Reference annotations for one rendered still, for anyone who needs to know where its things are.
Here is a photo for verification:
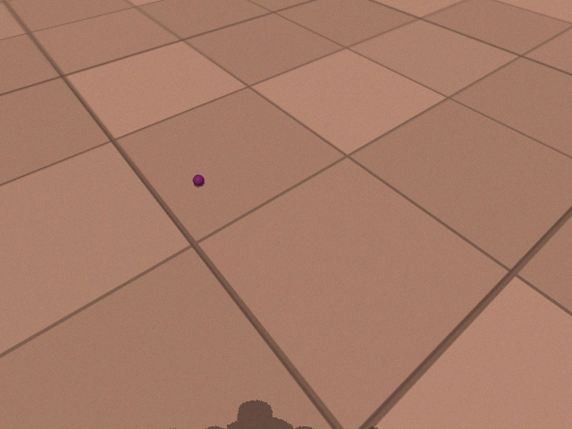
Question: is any ball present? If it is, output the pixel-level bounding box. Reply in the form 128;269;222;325
193;175;205;186

